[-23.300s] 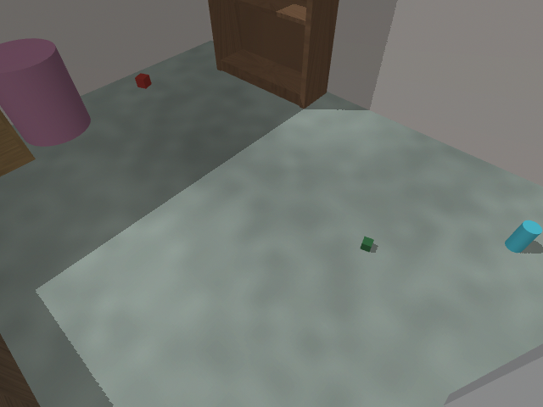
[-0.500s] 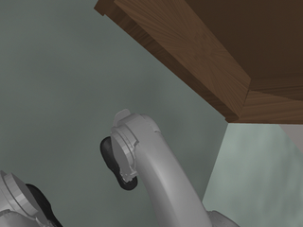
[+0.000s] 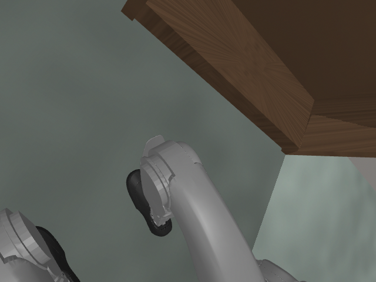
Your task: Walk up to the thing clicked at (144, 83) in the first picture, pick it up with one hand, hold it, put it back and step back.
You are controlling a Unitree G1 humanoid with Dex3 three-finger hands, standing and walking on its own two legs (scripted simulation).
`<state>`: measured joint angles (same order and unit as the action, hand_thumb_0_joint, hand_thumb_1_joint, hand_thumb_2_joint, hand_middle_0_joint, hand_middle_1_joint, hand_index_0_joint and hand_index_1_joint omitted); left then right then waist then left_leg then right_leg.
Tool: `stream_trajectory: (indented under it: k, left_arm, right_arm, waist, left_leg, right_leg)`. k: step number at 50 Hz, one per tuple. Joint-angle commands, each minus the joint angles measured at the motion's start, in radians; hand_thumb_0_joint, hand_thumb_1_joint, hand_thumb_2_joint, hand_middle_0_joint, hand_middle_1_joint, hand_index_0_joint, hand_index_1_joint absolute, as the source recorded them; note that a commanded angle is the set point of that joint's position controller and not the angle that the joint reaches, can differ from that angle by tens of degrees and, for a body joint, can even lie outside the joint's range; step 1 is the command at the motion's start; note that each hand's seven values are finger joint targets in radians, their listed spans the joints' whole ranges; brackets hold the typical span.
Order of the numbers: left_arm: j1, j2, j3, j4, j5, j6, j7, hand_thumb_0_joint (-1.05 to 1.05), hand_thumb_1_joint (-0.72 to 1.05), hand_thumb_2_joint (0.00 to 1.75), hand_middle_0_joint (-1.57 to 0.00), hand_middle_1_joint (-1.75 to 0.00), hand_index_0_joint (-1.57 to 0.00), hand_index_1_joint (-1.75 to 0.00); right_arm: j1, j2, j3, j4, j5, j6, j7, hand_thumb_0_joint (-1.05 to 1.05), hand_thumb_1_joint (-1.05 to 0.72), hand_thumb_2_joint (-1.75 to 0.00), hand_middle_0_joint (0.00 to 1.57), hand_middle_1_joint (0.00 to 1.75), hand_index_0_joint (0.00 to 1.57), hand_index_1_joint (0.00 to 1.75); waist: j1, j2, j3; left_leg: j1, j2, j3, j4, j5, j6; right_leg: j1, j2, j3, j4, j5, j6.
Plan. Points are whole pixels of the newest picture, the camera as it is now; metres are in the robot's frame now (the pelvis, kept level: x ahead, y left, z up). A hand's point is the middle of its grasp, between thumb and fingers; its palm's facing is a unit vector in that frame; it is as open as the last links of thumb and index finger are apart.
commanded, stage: rest palm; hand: left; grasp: from above
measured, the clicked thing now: out of the picture +0.46 +0.37 -0.30
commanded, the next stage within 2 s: close in 1.18 s
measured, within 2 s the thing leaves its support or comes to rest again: neither
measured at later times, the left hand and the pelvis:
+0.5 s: hand out of the picture +0.45 +0.35 -0.28, palm faces -0.10 -0.42 -0.90, open 14.0 cm; pelvis +0.00 +0.00 +0.00, yaw +0 degrees
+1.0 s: hand out of the picture +0.45 +0.35 -0.27, palm faces -0.13 -0.41 -0.90, open 14.0 cm; pelvis +0.00 +0.00 +0.00, yaw +0 degrees
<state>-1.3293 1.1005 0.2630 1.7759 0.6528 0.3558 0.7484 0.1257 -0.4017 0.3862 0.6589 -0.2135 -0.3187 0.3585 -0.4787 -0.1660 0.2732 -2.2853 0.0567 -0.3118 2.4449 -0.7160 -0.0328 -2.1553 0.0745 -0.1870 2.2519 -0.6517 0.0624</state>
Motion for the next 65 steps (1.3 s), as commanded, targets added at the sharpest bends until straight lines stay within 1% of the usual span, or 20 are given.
stream_trajectory:
  k: [1, 5, 10, 14, 16, 20, 24, 26, 27, 30, 33, 37, 42, 47, 51, 53, 58, 61, 64, 65]
  left_arm:
    - [-0.206, 0.181, -0.035, -0.107, 0.023, -0.003, 0.033, 0.0, -0.56, 1.03, -0.1, -0.93, -0.06, -0.98]
    - [-0.202, 0.196, -0.021, -0.119, 0.024, -0.003, 0.047, 0.0, -0.54, 1.02, -0.1, -0.93, -0.06, -0.97]
    - [-0.213, 0.193, -0.008, -0.107, 0.029, 0.001, 0.058, 0.0, -0.54, 1.02, -0.1, -0.92, -0.06, -0.96]
    - [-0.215, 0.171, -0.03, -0.124, 0.021, 0.004, 0.046, 0.0, -0.53, 1.02, -0.11, -0.92, -0.07, -0.96]
    - [-0.215, 0.19, -0.02, -0.123, 0.022, 0.0, 0.048, 0.0, -0.51, 1.03, -0.11, -0.95, -0.07, -0.99]
    - [-0.21, 0.185, -0.029, -0.133, 0.015, -0.006, 0.038, 0.0, -0.52, 1.02, -0.11, -0.93, -0.07, -0.96]
    - [-0.207, 0.204, -0.019, -0.129, 0.029, -0.006, 0.042, 0.0, -0.49, 0.99, -0.12, -0.91, -0.09, -0.95]
    - [-0.211, 0.218, -0.017, -0.14, 0.034, -0.008, 0.036, 0.0, -0.51, 1.0, -0.11, -0.95, -0.07, -0.98]
    - [-0.212, 0.204, -0.017, -0.14, 0.035, -0.006, 0.039, 0.0, -0.51, 1.0, -0.1, -0.94, -0.07, -0.97]
    - [-0.202, 0.182, -0.035, -0.12, 0.03, -0.005, 0.032, 0.0, -0.51, 1.01, -0.11, -0.92, -0.07, -0.96]
    - [-0.191, 0.187, -0.032, -0.097, 0.028, -0.007, 0.025, 0.0, -0.49, 1.01, -0.11, -0.94, -0.08, -0.97]
    - [-0.197, 0.197, -0.027, -0.104, 0.026, -0.014, 0.02, 0.0, -0.51, 1.01, -0.1, -0.94, -0.07, -0.97]
    - [-0.208, 0.188, -0.041, -0.127, 0.05, -0.01, 0.011, 0.0, -0.51, 1.01, -0.09, -0.94, -0.06, -0.97]
    - [-0.209, 0.191, -0.034, -0.116, 0.067, -0.013, 0.017, 0.0, -0.52, 1.01, -0.09, -0.94, -0.06, -0.97]
    - [-0.201, 0.166, -0.045, -0.118, 0.053, -0.01, 0.013, 0.0, -0.54, 1.02, -0.09, -0.93, -0.05, -0.97]
    - [-0.204, 0.16, -0.045, -0.108, 0.049, -0.01, 0.015, 0.0, -0.53, 1.02, -0.09, -0.92, -0.05, -0.96]
    - [-0.215, 0.181, -0.042, -0.123, 0.049, -0.018, 0.022, 0.0, -0.52, 1.01, -0.1, -0.93, -0.06, -0.96]
    - [-0.222, 0.194, -0.023, -0.121, 0.044, -0.021, 0.034, 0.0, -0.51, 1.0, -0.09, -0.92, -0.06, -0.96]
    - [-0.219, 0.192, -0.025, -0.124, 0.047, -0.018, 0.035, 0.0, -0.52, 1.01, -0.09, -0.93, -0.05, -0.97]
    - [-0.215, 0.184, -0.03, -0.11, 0.046, -0.017, 0.039, 0.0, -0.44, 0.94, -0.17, -0.88, -0.13, -0.91]
  right_arm:
    - [0.237, -0.351, -0.083, 0.054, -0.006, -0.002, -0.005, 0.0, -0.89, -0.9, 0.2, 0.3, 0.2, 0.3]
    - [0.229, -0.347, -0.076, 0.042, -0.001, -0.002, -0.001, 0.0, -0.89, -0.9, 0.2, 0.3, 0.2, 0.3]
    - [0.239, -0.349, -0.081, 0.049, 0.0, 0.0, 0.0, 0.0, -0.89, -0.9, 0.2, 0.3, 0.2, 0.3]
    - [0.24, -0.342, -0.076, 0.032, -0.002, 0.002, 0.001, 0.0, -0.89, -0.9, 0.2, 0.3, 0.2, 0.3]
    - [0.245, -0.348, -0.078, 0.039, -0.001, 0.003, 0.001, 0.0, -0.89, -0.9, 0.2, 0.3, 0.2, 0.3]
    - [0.237, -0.347, -0.074, 0.032, -0.003, 0.004, 0.0, 0.0, -0.89, -0.9, 0.2, 0.3, 0.2, 0.3]
    - [0.241, -0.347, -0.073, 0.029, 0.004, 0.007, -0.002, 0.0, -0.89, -0.9, 0.2, 0.3, 0.2, 0.3]
    - [0.227, -0.344, -0.075, 0.032, -0.003, 0.003, -0.004, 0.0, -0.89, -0.9, 0.2, 0.3, 0.2, 0.3]
    - [0.231, -0.346, -0.078, 0.023, 0.002, 0.006, -0.004, 0.0, -0.88, -0.9, 0.2, 0.3, 0.2, 0.3]
    - [0.229, -0.342, -0.077, 0.031, -0.002, 0.006, -0.009, 0.0, -0.89, -0.9, 0.2, 0.3, 0.2, 0.3]
    - [0.229, -0.341, -0.08, 0.04, -0.004, 0.003, -0.012, 0.0, -0.89, -0.9, 0.2, 0.3, 0.2, 0.3]
    - [0.235, -0.344, -0.078, 0.046, -0.003, 0.001, -0.016, 0.0, -0.88, -0.9, 0.2, 0.3, 0.2, 0.3]
    - [0.23, -0.334, -0.077, 0.04, 0.0, 0.002, -0.017, 0.0, -0.88, -0.9, 0.2, 0.3, 0.2, 0.3]
    - [0.233, -0.338, -0.086, 0.043, 0.0, 0.005, -0.02, 0.0, -0.88, -0.9, 0.2, 0.3, 0.2, 0.3]
    - [0.241, -0.334, -0.087, 0.045, -0.005, 0.005, -0.019, 0.0, -0.88, -0.9, 0.2, 0.3, 0.2, 0.3]
    - [0.242, -0.337, -0.088, 0.047, 0.0, 0.005, -0.02, 0.0, -0.88, -0.9, 0.2, 0.3, 0.2, 0.3]
    - [0.238, -0.338, -0.085, 0.04, -0.005, 0.001, -0.02, 0.0, -0.88, -0.9, 0.2, 0.3, 0.2, 0.3]
    - [0.237, -0.34, -0.079, 0.037, -0.005, 0.002, -0.016, 0.0, -0.88, -0.9, 0.2, 0.3, 0.2, 0.3]
    - [0.237, -0.336, -0.076, 0.03, -0.006, 0.005, -0.016, 0.0, -0.88, -0.9, 0.2, 0.3, 0.2, 0.3]
    - [0.24, -0.339, -0.076, 0.034, -0.007, 0.007, -0.016, 0.0, -0.88, -0.89, 0.2, 0.3, 0.2, 0.3]
  waist:
    - [-0.084, 0.579, -0.65]
    - [-0.067, 0.599, -0.663]
    - [-0.073, 0.638, -0.66]
    - [-0.081, 0.621, -0.66]
    - [-0.075, 0.612, -0.662]
    - [-0.082, 0.606, -0.657]
    - [-0.062, 0.621, -0.672]
    - [-0.072, 0.634, -0.653]
    - [-0.066, 0.643, -0.661]
    - [-0.078, 0.625, -0.66]
    - [-0.075, 0.578, -0.657]
    - [-0.069, 0.593, -0.665]
    - [-0.072, 0.615, -0.661]
    - [-0.073, 0.624, -0.646]
    - [-0.083, 0.604, -0.64]
    - [-0.075, 0.61, -0.645]
    - [-0.076, 0.61, -0.646]
    - [-0.071, 0.623, -0.659]
    - [-0.071, 0.633, -0.666]
    - [-0.073, 0.633, -0.673]
  left_leg:
    - [0.473, 0.034, 0.108, -0.227, 0.229, 0.029]
    - [0.505, 0.04, 0.098, -0.23, 0.245, 0.027]
    - [0.542, 0.047, 0.09, -0.245, 0.255, 0.015]
    - [0.517, 0.043, 0.1, -0.224, 0.273, 0.022]
    - [0.512, 0.04, 0.101, -0.229, 0.277, 0.023]
    - [0.502, 0.038, 0.102, -0.225, 0.268, 0.026]
    - [0.523, 0.046, 0.1, -0.225, 0.277, 0.023]
    - [0.518, 0.037, 0.103, -0.24, 0.247, 0.022]
    - [0.532, 0.044, 0.102, -0.235, 0.268, 0.02]
    - [0.514, 0.044, 0.101, -0.232, 0.255, 0.022]
    - [0.466, 0.038, 0.112, -0.219, 0.236, 0.032]
    - [0.483, 0.04, 0.111, -0.226, 0.24, 0.028]
    - [0.513, 0.042, 0.098, -0.238, 0.253, 0.022]
    - [0.527, 0.043, 0.086, -0.259, 0.225, 0.018]
    - [0.517, 0.038, 0.095, -0.246, 0.247, 0.022]
    - [0.525, 0.042, 0.092, -0.245, 0.253, 0.02]
    - [0.507, 0.038, 0.098, -0.245, 0.235, 0.025]
    - [0.525, 0.042, 0.095, -0.249, 0.272, 0.021]
    - [0.537, 0.045, 0.096, -0.246, 0.281, 0.019]
    - [0.538, 0.047, 0.097, -0.243, 0.285, 0.02]
  right_leg:
    - [0.427, 0.026, -0.101, -0.204, 0.298, -0.057]
    - [0.413, 0.025, -0.103, -0.196, 0.308, -0.06]
    - [0.391, 0.024, -0.111, -0.189, 0.311, -0.067]
    - [0.41, 0.025, -0.103, -0.189, 0.331, -0.062]
    - [0.418, 0.024, -0.107, -0.191, 0.33, -0.064]
    - [0.417, 0.024, -0.102, -0.191, 0.327, -0.06]
    - [0.412, 0.027, -0.104, -0.191, 0.325, -0.065]
    - [0.406, 0.023, -0.103, -0.189, 0.303, -0.067]
    - [0.402, 0.025, -0.104, -0.191, 0.316, -0.069]
    - [0.408, 0.029, -0.104, -0.19, 0.312, -0.065]
    - [0.437, 0.029, -0.101, -0.206, 0.301, -0.057]
    - [0.432, 0.032, -0.105, -0.205, 0.296, -0.06]
    - [0.395, 0.026, -0.108, -0.192, 0.298, -0.067]
    - [0.374, 0.026, -0.113, -0.188, 0.275, -0.073]
    - [0.386, 0.026, -0.106, -0.194, 0.299, -0.066]
    - [0.377, 0.025, -0.109, -0.193, 0.299, -0.069]
    - [0.394, 0.024, -0.103, -0.203, 0.288, -0.067]
    - [0.403, 0.021, -0.108, -0.193, 0.315, -0.07]
    - [0.395, 0.022, -0.104, -0.19, 0.321, -0.07]
    - [0.407, 0.023, -0.105, -0.192, 0.326, -0.068]
